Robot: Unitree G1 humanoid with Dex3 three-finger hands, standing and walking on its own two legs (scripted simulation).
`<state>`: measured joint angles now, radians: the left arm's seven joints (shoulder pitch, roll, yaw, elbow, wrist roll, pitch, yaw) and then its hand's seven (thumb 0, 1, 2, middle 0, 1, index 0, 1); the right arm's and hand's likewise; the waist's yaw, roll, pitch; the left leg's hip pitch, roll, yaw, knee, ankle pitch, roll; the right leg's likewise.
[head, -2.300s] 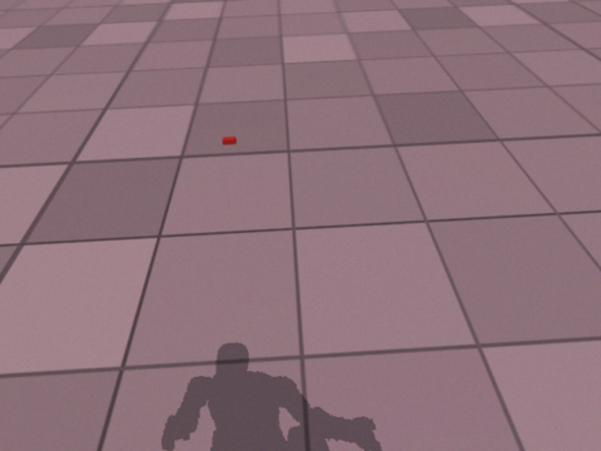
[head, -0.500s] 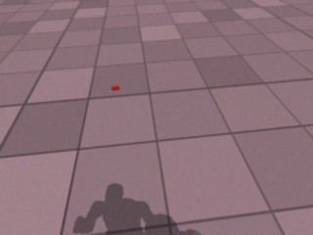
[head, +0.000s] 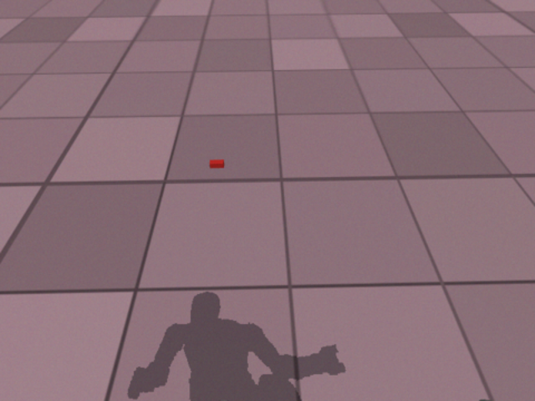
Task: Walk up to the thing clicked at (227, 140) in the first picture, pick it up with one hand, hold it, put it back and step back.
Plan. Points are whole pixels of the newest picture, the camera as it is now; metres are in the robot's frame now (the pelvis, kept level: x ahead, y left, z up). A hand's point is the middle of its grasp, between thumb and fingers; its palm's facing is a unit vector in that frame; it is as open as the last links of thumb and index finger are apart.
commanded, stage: walk up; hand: left
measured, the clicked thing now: (217, 163) +1.47 +0.37 -0.74
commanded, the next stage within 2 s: none
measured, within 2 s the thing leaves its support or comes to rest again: neither
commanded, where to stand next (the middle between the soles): +1.11 +0.16 m, yaw -2 degrees
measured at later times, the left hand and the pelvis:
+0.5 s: hand (146, 272) +0.40 +0.29 -0.13, palm faces -0.08 -0.91 -0.40, open 7.4 cm; pelvis +0.28 +0.03 -0.01, yaw -1 degrees
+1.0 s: hand (125, 233) +0.52 +0.39 -0.15, palm faces -0.02 -0.92 -0.39, open 7.4 cm; pelvis +0.50 +0.10 +0.00, yaw +0 degrees
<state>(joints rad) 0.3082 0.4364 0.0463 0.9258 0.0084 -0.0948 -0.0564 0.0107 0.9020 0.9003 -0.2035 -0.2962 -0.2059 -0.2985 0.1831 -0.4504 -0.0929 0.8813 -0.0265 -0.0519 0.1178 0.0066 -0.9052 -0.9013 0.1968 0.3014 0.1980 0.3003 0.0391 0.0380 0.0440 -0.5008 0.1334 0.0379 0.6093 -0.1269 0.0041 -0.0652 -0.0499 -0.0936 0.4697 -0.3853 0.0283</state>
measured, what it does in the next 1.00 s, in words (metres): walks ahead: left foot, then right foot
